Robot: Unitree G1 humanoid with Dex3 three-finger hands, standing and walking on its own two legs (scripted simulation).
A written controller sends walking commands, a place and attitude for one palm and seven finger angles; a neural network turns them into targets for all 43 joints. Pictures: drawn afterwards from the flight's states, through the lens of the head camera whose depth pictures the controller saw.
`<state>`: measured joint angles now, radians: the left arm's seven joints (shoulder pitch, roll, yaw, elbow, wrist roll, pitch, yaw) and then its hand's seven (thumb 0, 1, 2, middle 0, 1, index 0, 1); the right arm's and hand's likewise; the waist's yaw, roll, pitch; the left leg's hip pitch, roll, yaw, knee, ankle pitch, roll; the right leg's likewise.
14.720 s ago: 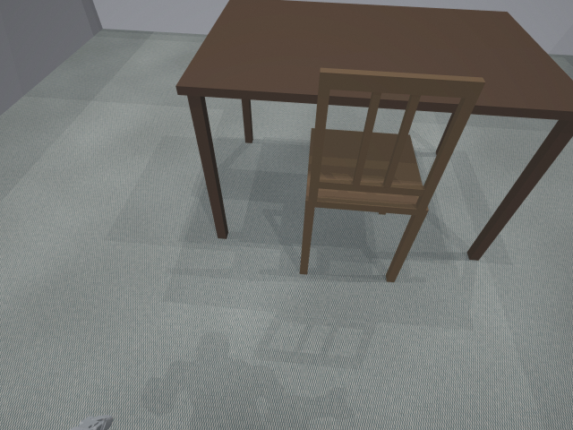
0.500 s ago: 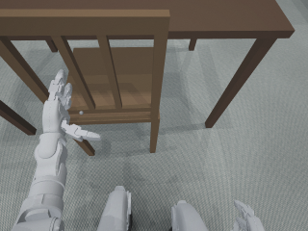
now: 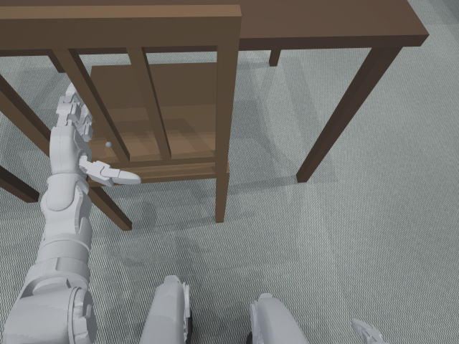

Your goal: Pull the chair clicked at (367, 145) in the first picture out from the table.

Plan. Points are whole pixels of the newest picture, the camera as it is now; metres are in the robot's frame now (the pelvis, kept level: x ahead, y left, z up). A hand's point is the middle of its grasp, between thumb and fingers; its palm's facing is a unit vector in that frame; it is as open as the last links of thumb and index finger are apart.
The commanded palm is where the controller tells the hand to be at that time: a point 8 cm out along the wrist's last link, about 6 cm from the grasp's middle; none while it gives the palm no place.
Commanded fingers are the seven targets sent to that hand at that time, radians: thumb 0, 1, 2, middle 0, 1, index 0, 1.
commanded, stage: push the fingers through the gap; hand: left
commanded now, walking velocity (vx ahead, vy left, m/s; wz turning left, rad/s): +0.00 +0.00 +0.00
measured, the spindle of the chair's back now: (101, 116) +0.50 +0.23 +0.04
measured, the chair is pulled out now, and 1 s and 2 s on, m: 0.00 0.00 0.02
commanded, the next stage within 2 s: hook a spindle and tug to test in 0.68 s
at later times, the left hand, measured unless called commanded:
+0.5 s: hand (111, 130) +0.47 +0.21 +0.04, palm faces +0.13 -0.99 -0.03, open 16.9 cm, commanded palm +0.43 +0.25 +0.04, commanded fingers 0.00 -0.50 0.30 -0.06 -0.08 -0.06 -0.08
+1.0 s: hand (116, 129) +0.47 +0.20 +0.04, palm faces +0.12 -0.99 -0.03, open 16.5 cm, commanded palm +0.44 +0.24 +0.04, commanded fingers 0.00 -0.50 0.30 -0.27 -0.74 -0.27 -0.74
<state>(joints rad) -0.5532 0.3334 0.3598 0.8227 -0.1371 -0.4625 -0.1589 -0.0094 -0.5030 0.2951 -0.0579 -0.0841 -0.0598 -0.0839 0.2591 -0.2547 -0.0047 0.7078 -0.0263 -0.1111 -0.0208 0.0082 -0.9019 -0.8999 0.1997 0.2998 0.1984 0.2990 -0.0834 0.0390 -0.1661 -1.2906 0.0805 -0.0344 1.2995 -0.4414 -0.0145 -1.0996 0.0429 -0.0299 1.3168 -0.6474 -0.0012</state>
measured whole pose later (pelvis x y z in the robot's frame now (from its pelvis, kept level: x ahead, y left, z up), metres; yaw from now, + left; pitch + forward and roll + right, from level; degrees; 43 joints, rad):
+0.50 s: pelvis +0.00 +0.00 -0.01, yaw -1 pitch +26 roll -4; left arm -0.67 0.39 0.42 0.94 -0.11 -0.46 -0.17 -0.01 -0.50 0.30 -0.06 -0.08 -0.06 -0.08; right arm 0.28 -0.26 0.00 0.71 -0.03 -0.07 0.00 0.01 -0.90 -0.90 0.20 0.30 0.20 0.30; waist -0.11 0.05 -0.16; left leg -1.33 0.09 -0.04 1.32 -0.45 -0.02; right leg -1.14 0.05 -0.03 1.33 -0.65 0.00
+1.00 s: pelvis +0.00 +0.00 +0.00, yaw +0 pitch +26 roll -4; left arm -0.71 0.37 0.38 0.98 -0.09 -0.48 -0.15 -0.01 -0.50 0.29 -0.12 -0.29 -0.13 -0.29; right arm 0.26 -0.26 0.00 0.71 -0.04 -0.07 0.00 0.01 -0.90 -0.90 0.20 0.30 0.20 0.30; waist -0.11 0.04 -0.16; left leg -1.33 0.08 -0.05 1.32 -0.44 -0.02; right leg -1.14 0.05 -0.04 1.33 -0.65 0.00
